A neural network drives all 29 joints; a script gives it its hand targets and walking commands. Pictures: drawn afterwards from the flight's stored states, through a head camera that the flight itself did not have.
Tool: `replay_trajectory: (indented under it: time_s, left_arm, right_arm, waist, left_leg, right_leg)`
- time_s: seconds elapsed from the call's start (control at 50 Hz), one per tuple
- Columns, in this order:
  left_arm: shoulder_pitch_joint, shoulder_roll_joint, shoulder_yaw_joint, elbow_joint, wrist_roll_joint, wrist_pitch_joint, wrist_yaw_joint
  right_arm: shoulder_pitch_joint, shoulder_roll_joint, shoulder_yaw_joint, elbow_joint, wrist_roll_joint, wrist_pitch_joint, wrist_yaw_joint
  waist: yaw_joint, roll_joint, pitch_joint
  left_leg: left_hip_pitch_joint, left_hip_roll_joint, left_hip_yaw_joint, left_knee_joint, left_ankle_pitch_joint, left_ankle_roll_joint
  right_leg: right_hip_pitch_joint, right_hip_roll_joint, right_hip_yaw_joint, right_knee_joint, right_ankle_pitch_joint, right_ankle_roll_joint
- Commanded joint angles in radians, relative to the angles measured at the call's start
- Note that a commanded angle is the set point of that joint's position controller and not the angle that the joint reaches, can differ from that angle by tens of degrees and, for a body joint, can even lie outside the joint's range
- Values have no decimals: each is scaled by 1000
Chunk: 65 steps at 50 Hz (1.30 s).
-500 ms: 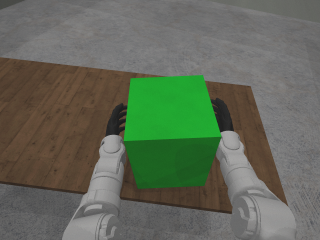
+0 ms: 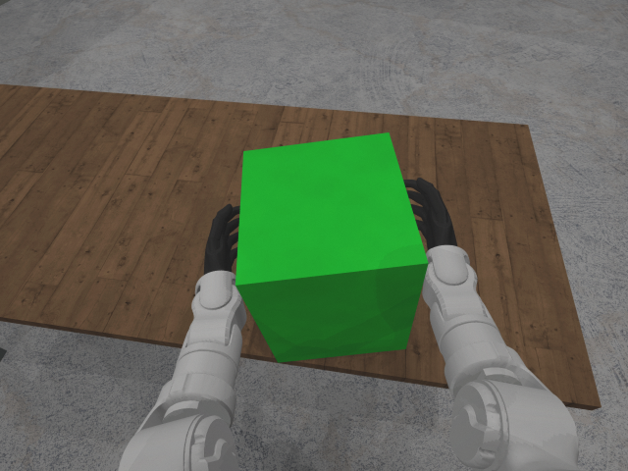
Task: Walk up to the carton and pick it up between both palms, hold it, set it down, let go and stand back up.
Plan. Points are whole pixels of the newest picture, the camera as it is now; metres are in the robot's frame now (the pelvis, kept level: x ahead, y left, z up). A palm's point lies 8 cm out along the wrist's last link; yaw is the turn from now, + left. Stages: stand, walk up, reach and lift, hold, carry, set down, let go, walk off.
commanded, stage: set down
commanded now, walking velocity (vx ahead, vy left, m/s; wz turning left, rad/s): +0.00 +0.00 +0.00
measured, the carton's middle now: (329, 255) +0.42 +0.03 -0.01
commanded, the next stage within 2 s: none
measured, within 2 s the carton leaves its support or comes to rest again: rests again in 0.28 s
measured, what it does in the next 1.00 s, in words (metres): stands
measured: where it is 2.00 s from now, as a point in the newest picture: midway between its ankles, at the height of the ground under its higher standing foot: outside the picture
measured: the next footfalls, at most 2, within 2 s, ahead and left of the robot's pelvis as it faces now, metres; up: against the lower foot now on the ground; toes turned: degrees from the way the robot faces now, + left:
none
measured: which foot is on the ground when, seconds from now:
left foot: down 0.00-1.00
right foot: down 0.00-1.00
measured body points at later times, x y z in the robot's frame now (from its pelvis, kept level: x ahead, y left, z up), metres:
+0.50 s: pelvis +0.01 +0.02 +0.00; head +0.10 +0.02 +0.44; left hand +0.40 +0.17 +0.02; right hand +0.44 -0.12 +0.03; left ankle +0.00 +0.16 -0.74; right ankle +0.01 -0.10 -0.74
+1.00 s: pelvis +0.01 +0.01 +0.00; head +0.10 +0.02 +0.44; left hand +0.40 +0.17 +0.01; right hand +0.44 -0.12 +0.03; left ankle +0.00 +0.16 -0.74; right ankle +0.01 -0.10 -0.74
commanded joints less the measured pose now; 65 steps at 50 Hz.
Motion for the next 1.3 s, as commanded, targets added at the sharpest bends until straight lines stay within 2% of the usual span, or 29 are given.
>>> replay_trajectory:
  time_s: [0.0,0.04,0.08,0.16,0.22,0.26,0.28,0.3,0.36,0.38,0.4,0.5,0.64,0.68,0.72,0.78,0.84,0.86,0.98,1.0,1.04,1.06,1.08,1.1,1.12,1.2,1.24,1.26,1.28]
  left_arm:
    - [-795,-420,-315,-167,25,-134,-102]
    - [-704,-403,-217,-60,98,-108,-111]
    - [-712,-401,-187,-60,126,-92,-109]
    - [-604,-447,-229,-79,124,-95,-92]
    - [-552,-461,-234,-102,138,-96,-66]
    - [-529,-484,-265,-87,127,-83,-58]
    - [-563,-464,-251,-102,125,-82,-56]
    - [-533,-465,-240,-100,129,-86,-59]
    - [-495,-469,-255,-98,115,-86,-56]
    - [-505,-466,-254,-94,123,-90,-59]
    - [-466,-457,-248,-81,125,-90,-62]
    - [-475,-462,-255,-74,108,-109,-61]
    - [-489,-390,-175,-8,135,-131,-90]
    - [-501,-407,-210,0,91,-141,-96]
    - [-495,-383,-159,20,132,-141,-116]
    - [-495,-385,-100,55,162,-165,-120]
    - [-494,-318,-119,21,150,-166,-103]
    - [-464,-290,-108,28,162,-173,-91]
    - [-454,-349,-108,5,179,-141,-88]
    - [-439,-251,-92,24,156,-145,-72]
    - [-468,-408,-101,-19,198,-134,-84]
    - [-433,-332,-90,-10,189,-131,-71]
    - [-433,-372,-87,-6,198,-135,-77]
    - [-408,-230,-88,11,166,-134,-64]
    - [-411,-315,-78,-48,184,-134,-64]
    - [-403,-374,-60,-57,225,-121,-67]
    - [-393,-341,-67,-18,214,-118,-70]
    - [-371,-371,-65,-42,219,-119,-72]
    - [-347,-389,-76,-49,226,-115,-77]
  right_arm:
    - [-482,599,167,23,-110,-52,145]
    - [-494,584,132,44,-125,-51,149]
    - [-516,582,110,44,-125,-51,162]
    - [-477,545,101,49,-117,-94,160]
    - [-512,531,134,20,-81,-127,167]
    - [-479,498,106,61,-103,-125,173]
    - [-507,444,100,63,-108,-120,180]
    - [-517,463,109,35,-100,-127,174]
    - [-480,486,146,51,-82,-129,176]
    - [-443,491,133,78,-111,-123,173]
    - [-443,492,155,51,-88,-126,172]
    - [-434,496,166,35,-95,-129,177]
    - [-456,523,141,15,-149,-115,173]
    - [-470,462,111,37,-160,-124,165]
    - [-447,459,75,46,-192,-119,152]
    - [-465,574,110,21,-188,-122,161]
    - [-408,455,77,93,-174,-137,153]
    - [-378,395,65,92,-164,-134,140]
    - [-406,478,66,62,-136,-123,150]
    - [-414,340,68,63,-118,-129,140]
    - [-416,553,31,68,-171,-103,150]
    - [-403,433,38,46,-153,-118,155]
    - [-381,495,15,69,-184,-102,158]
    - [-366,308,20,64,-141,-109,144]
    - [-366,399,17,11,-164,-109,145]
    - [-370,490,35,27,-165,-91,165]
    - [-348,420,21,68,-161,-90,168]
    - [-357,451,48,46,-165,-103,175]
    - [-311,470,40,76,-170,-100,175]
  waist:
    - [-70,-62,-689]
    - [-37,-78,-555]
    - [-8,-29,-480]
    - [-22,-15,-539]
    - [14,34,-571]
    - [-20,21,-555]
    - [-18,11,-549]
    - [20,8,-569]
    - [24,-16,-560]
    - [-2,-41,-542]
    - [25,-55,-549]
    - [20,-72,-595]
    - [40,-107,-534]
    - [-2,-118,-541]
    - [-8,-137,-494]
    - [44,-166,-486]
    - [14,-78,-528]
    - [13,-94,-536]
    - [21,-26,-468]
    - [32,-52,-517]
    - [13,-67,-415]
    - [32,-48,-479]
    - [14,-67,-426]
    - [11,-73,-461]
    - [12,-70,-492]
    - [45,-60,-427]
    - [19,-69,-382]
    - [44,-58,-432]
    - [20,-49,-396]
  left_leg:
    - [80,-77,165,-4,119,33]
    - [57,-81,164,-11,116,42]
    - [69,-78,167,-29,85,40]
    - [169,-67,155,44,316,5]
    - [248,-56,142,93,464,-17]
    - [304,-41,128,95,488,-27]
    - [297,-45,128,89,471,-18]
    - [276,-44,139,93,451,-14]
    - [263,-54,144,93,448,-2]
    - [263,-52,135,88,454,0]
    - [220,-58,147,78,423,8]
    - [207,-47,146,82,389,14]
    - [63,-68,191,14,158,54]
    - [70,-67,177,24,217,36]
    - [29,-78,188,5,162,52]
    - [-33,-80,193,2,116,79]
    - [-21,-79,192,9,171,52]
    - [14,-71,185,17,204,45]
    - [60,-80,183,37,220,36]
    - [42,-83,189,35,216,39]
    - [33,-81,180,18,167,51]
    - [91,-76,177,21,202,43]
    - [63,-78,182,22,184,47]
    - [89,-69,186,29,172,37]
    - [133,-73,180,47,289,29]
    - [108,-71,174,40,245,43]
    - [122,-70,171,30,207,41]
    - [117,-71,180,44,275,42]
    - [123,-66,169,61,272,41]
  right_leg:
    - [607,-30,-41,96,329,66]
    - [623,-42,-33,76,324,64]
    - [587,-35,-39,61,216,50]
    - [519,-6,-67,71,354,29]
    - [434,14,-67,65,362,9]
    - [371,27,-87,50,319,4]
    - [367,22,-81,34,287,0]
    - [385,20,-79,34,286,-5]
    - [358,26,-73,25,278,-2]
    - [387,24,-78,30,317,5]
    - [413,19,-69,44,324,12]
    - [395,21,-61,50,303,11]
    - [497,-13,-37,53,234,36]
    - [496,-9,-58,64,295,34]
    - [545,-31,-48,61,307,55]
    - [561,-41,-9,84,312,68]
    - [582,-41,-31,108,375,56]
    - [570,-25,-38,104,369,59]
    - [483,-19,-36,63,260,35]
    - [516,-17,-28,64,277,32]
    - [449,-14,-46,42,180,37]
    - [459,-14,-53,39,202,34]
    - [445,-12,-48,42,160,34]
    - [427,-4,-61,48,165,29]
    - [444,10,-63,52,235,28]
    - [408,5,-54,40,163,25]
    - [387,6,-49,34,134,26]
    - [389,1,-55,46,198,22]
    - [376,-1,-51,51,185,18]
